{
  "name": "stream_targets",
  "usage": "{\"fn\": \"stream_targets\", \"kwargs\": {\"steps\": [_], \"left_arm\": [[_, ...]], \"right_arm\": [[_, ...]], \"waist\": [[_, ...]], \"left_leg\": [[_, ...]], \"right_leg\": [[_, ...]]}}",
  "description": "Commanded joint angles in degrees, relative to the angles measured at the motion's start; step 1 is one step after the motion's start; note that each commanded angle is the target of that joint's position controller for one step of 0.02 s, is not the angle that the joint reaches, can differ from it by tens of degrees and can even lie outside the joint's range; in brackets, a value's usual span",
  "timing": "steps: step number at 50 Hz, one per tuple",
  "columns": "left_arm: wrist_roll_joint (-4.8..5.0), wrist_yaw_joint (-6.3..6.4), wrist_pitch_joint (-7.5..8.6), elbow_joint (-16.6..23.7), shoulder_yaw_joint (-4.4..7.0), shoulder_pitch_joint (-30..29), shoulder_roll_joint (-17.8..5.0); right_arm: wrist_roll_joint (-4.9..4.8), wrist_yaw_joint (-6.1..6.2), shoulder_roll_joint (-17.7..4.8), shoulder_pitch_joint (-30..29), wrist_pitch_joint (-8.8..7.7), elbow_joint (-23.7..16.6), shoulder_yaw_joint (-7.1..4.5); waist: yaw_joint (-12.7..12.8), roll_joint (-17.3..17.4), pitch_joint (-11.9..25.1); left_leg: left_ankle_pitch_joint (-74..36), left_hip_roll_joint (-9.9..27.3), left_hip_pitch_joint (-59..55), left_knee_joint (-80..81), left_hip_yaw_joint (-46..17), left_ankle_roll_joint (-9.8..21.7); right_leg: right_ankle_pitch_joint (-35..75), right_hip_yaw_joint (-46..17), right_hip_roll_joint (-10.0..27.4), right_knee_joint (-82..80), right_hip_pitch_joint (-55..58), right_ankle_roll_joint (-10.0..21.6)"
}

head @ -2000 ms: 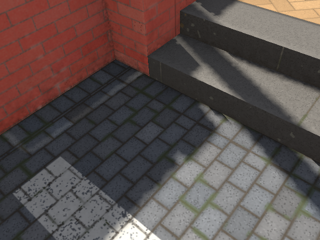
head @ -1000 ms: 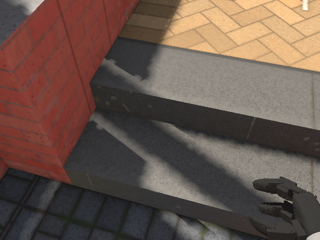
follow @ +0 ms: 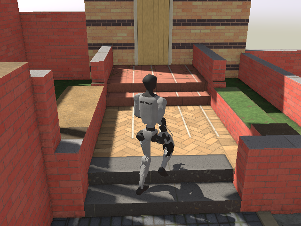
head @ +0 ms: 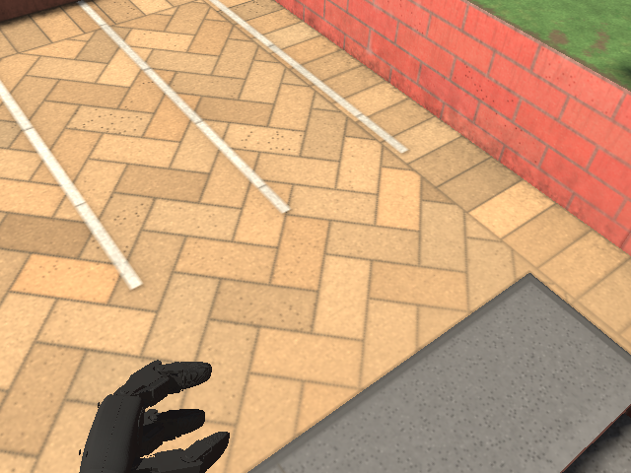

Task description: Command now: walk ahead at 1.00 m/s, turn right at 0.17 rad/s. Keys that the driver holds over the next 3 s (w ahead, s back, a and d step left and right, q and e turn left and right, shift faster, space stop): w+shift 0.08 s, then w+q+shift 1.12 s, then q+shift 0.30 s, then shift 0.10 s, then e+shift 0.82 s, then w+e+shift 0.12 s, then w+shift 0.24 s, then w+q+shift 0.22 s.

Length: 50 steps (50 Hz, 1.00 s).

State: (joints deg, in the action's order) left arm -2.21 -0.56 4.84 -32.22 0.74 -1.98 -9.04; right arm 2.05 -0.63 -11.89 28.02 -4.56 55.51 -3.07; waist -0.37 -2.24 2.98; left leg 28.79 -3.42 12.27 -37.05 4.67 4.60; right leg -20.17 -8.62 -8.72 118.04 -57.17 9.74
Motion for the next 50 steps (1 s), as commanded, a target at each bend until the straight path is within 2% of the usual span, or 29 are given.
{"fn": "stream_targets", "kwargs": {"steps": [1,2,4,5,6,8,9,10,11,13,14,15,17,19,20,22,24,27,29,31,32,33,34,36,38,42,47,49,50], "left_arm": [[0.56,0.44,-1.85,8.8,-3.25,-8.8,4.2],[0.66,0.83,-1.92,10.0,-3.42,-11.3,4.0],[1.95,0.44,-0.92,12.2,-4.93,-13.7,4.9],[1.95,-0.6,-0.88,11.0,-5.49,-7.4,3.8],[3.11,-0.9,-0.84,9.2,-4.89,-6.3,2.2],[1.77,0.37,-3.21,4.7,-0.2,14.4,-5.5],[0.6,0.93,-3.37,2.9,2.52,22.4,-10.9],[0.28,0.52,-2.21,-0.3,4.63,21.1,-16.8],[-0.7,0.33,-2.64,-1.4,4.87,21.7,-14.4],[1.51,0.18,0.71,-8.1,3.77,15.3,-7.6],[0.71,0.19,1.98,-12.4,2.29,17.1,-1.5],[-0.08,0.5,2.34,-15.7,1.37,16.9,2.0],[-0.25,-0.08,3.67,-17.3,0.53,18.1,4.0],[0.28,-0.89,4.62,-18.8,1.11,16.6,0.4],[0.45,-0.8,5.12,-19.2,1.47,17.9,-1.8],[1.71,-0.11,5.78,-19.7,1.83,19.3,-4.8],[2.59,0.72,6.33,-18.8,2.32,20.8,-8.3],[1.91,2.07,5.0,-17.7,3.45,25.8,-13.2],[0.78,3.46,2.14,-16.3,4.56,26.4,-16.2],[-0.2,3.87,-0.13,-13.0,5.57,21.8,-18.4],[-1.11,2.7,0.04,-11.6,4.63,19.4,-13.6],[-0.17,1.99,1.13,-5.1,2.57,21.7,-6.3],[0.36,1.69,2.88,-1.3,2.01,17.6,-9.0],[0.0,1.15,4.26,-0.7,1.89,14.1,-12.4],[-1.83,1.13,1.96,-0.4,1.26,15.1,-11.6],[-1.46,0.03,-0.74,5.0,-0.62,5.8,-9.8],[0.83,-0.2,-0.47,4.4,-0.92,2.7,-10.6],[0.89,1.05,0.03,2.1,0.83,10.8,-14.7],[0.86,1.92,0.33,-0.2,2.13,21.7,-16.7]], "right_arm": [[-0.53,-0.56,2.2,0.5,-3.56,0.3,1.55],[-1.69,0.36,0.2,6.2,-4.08,2.4,1.48],[-3.22,1.76,-1.1,12.5,-3.22,5.7,1.77],[-3.99,2.63,-3.1,7.4,-2.31,2.3,1.51],[-5.4,3.15,-5.1,9.2,-2.84,-0.5,1.21],[-4.86,2.16,-21.5,1.1,-5.52,-5.2,-3.31],[-3.34,0.8,-21.1,-4.0,-6.73,-8.5,-4.86],[-3.92,-1.26,-9.0,-2.4,-7.1,-9.6,-2.75],[-2.89,-1.87,-8.1,-3.2,-6.62,-12.8,-3.46],[-0.59,0.12,2.1,-9.7,-3.86,-19.8,-0.48],[0.37,0.3,3.6,-12.0,-2.03,-20.6,0.22],[0.09,0.08,6.4,-11.1,-0.3,-20.5,1.56],[-1.91,-0.12,4.5,-6.8,2.46,-18.8,1.38],[-2.37,-0.16,3.4,-12.9,3.89,-21.0,1.75],[-1.48,-0.43,1.8,-17.0,4.01,-22.3,1.61],[-0.96,-1.82,-1.6,-19.1,4.19,-21.5,0.8],[-1.15,-3.1,-1.4,-21.3,3.69,-22.5,1.29],[-1.35,-3.17,-5.2,-24.2,3.38,-22.3,0.28],[-1.39,-2.75,-8.5,-16.3,3.43,-20.0,-0.95],[-0.95,-1.77,-13.8,3.2,2.91,-13.9,-3.94],[-1.4,-0.56,-15.2,1.5,2.99,-12.9,-4.92],[0.71,-0.54,-20.3,-3.5,3.52,-14.3,-5.47],[-0.11,-0.02,-20.9,-1.9,3.95,-16.6,-6.04],[-1.02,0.66,-15.4,-5.1,3.16,-15.7,-4.62],[-1.57,1.27,-13.4,-6.7,1.32,-15.6,-3.43],[-1.38,1.08,-14.2,-8.8,-0.5,-15.4,-2.78],[-2.51,0.21,-16.8,-5.4,-0.06,-13.8,-3.96],[-1.79,0.35,-19.0,-5.6,0.08,-13.7,-4.54],[-1.48,0.1,-19.9,-8.6,-0.16,-14.3,-4.67]], "waist": [[2.2,7.3,-12.1],[0.7,9.9,-11.2],[1.8,6.2,-10.8],[5.7,2.6,-2.7],[3.6,0.0,6.9],[17.0,7.4,22.5],[19.1,7.6,24.4],[13.8,-7.0,24.4],[12.6,-5.0,26.9],[3.9,7.1,6.1],[1.8,12.2,-0.3],[-2.0,10.7,-4.1],[-5.0,7.3,-6.5],[-5.7,3.7,-11.1],[-4.5,2.2,-11.9],[-2.8,0.5,-8.2],[-2.1,-1.2,-7.2],[-1.1,-3.4,-4.0],[-5.6,-6.7,0.9],[-14.9,-5.3,7.3],[-11.9,1.5,3.6],[-2.9,13.8,5.9],[-6.9,7.4,14.1],[-2.6,-3.6,1.2],[1.8,-5.4,-4.3],[2.2,-1.3,-10.2],[-2.2,5.1,-4.1],[1.8,4.6,2.5],[8.8,3.9,8.1]], "left_leg": [[-49.6,8.8,10.2,28.7,-4.5,-2.0],[-57.7,11.0,3.8,32.5,-5.3,-0.3],[-62.1,11.6,-5.8,35.4,-1.8,0.2],[-75.0,8.8,2.8,36.3,2.2,0.8],[-93.4,10.4,10.6,33.8,-3.4,4.2],[-128.7,16.3,2.1,7.8,-7.4,4.7],[-116.8,15.1,1.9,-14.3,-10.9,3.4],[-37.6,0.8,13.3,-43.3,-9.2,1.8],[-23.7,-4.0,22.6,-67.8,-14.7,1.8],[-22.5,2.1,37.2,-78.6,-13.2,3.4],[-19.6,4.3,40.7,-78.3,-12.7,4.9],[-17.5,5.6,42.0,-77.7,-13.7,5.1],[-16.2,6.8,42.5,-68.2,-14.2,4.2],[-18.5,7.0,38.6,-51.9,-11.4,3.4],[-22.6,6.5,35.4,-43.3,-8.1,2.9],[-31.3,4.9,29.2,-31.6,-1.1,2.4],[-36.0,5.3,22.3,-16.8,2.7,2.7],[-33.2,0.6,17.7,-5.1,7.9,3.9],[-26.7,-2.5,10.2,-2.4,8.9,5.4],[-20.0,-3.2,-12.4,5.4,1.6,9.8],[-16.4,1.4,-21.6,2.0,-6.2,11.9],[-27.8,12.4,-35.8,1.2,-30.5,21.5],[-14.7,16.4,-38.0,14.0,-45.4,26.2],[-11.1,15.2,-20.2,23.3,-42.5,20.0],[-18.2,11.2,-5.7,23.8,-35.7,17.9],[-24.0,3.9,14.0,28.2,-26.2,14.5],[-43.2,2.7,4.6,21.8,-25.0,8.4],[-56.9,2.3,-2.4,7.2,-25.3,5.5],[-56.5,1.2,0.9,-6.5,-24.2,3.8]], "right_leg": [[-9.6,11.4,0.0,-11.6,-6.9,-0.1],[-13.2,15.0,1.1,-9.2,-11.3,-0.4],[-16.2,18.7,6.3,-20.6,-14.3,0.9],[-6.4,22.2,6.7,-39.0,14.0,1.1],[1.1,25.0,1.2,-45.2,39.0,-1.0],[-3.9,15.6,-0.4,-50.6,56.9,-2.4],[-10.9,3.4,5.5,-62.4,59.5,1.3],[-20.6,-24.8,20.5,-80.7,62.0,8.5],[-18.6,-48.0,27.3,-96.0,61.0,9.2],[-13.7,-35.8,26.9,-97.1,50.6,7.4],[-10.2,-25.3,25.0,-95.1,45.2,5.1],[-4.7,-14.9,21.6,-94.1,40.0,2.2],[4.4,-2.8,20.4,-98.9,38.1,-2.0],[9.6,9.6,16.9,-106.4,30.2,-6.8],[18.2,14.5,15.0,-109.4,29.9,-7.8],[25.7,20.6,11.5,-113.5,35.5,-7.8],[37.9,23.1,12.6,-114.8,41.9,-8.8],[68.0,24.2,17.0,-108.6,59.5,-9.7],[83.6,23.8,20.0,-93.4,66.3,-10.1],[76.3,21.8,20.7,-62.6,56.4,-8.1],[23.2,19.3,13.1,-42.8,37.5,-7.4],[-10.1,14.3,6.1,-22.2,10.9,-10.8],[-4.8,4.3,7.0,-18.6,4.1,-10.8],[2.2,3.1,12.1,-30.5,5.9,-10.3],[-1.1,3.1,14.5,-36.3,11.4,-12.1],[5.8,6.8,16.7,-60.4,21.3,-13.7],[23.7,8.6,10.6,-82.8,38.0,-11.4],[15.7,8.5,7.2,-85.9,47.3,-10.4],[13.4,8.6,8.3,-85.7,59.6,-10.0]]}}
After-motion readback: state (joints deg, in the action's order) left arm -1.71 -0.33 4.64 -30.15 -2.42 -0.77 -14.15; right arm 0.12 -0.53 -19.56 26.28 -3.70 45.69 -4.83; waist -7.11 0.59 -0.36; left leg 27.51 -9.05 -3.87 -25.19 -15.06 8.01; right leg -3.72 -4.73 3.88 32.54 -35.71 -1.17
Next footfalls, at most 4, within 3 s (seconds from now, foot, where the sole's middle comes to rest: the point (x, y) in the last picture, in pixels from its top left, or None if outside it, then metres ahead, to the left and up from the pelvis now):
0.18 right None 0.34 -0.05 -0.59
0.64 left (232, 344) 0.71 0.17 -0.59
1.02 right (229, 186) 1.17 0.22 -0.59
1.42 left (66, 165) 1.24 0.65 -0.59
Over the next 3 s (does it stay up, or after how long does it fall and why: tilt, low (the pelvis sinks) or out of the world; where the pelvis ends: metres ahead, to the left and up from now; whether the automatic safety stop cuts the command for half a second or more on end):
stays up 1.54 0.69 0.19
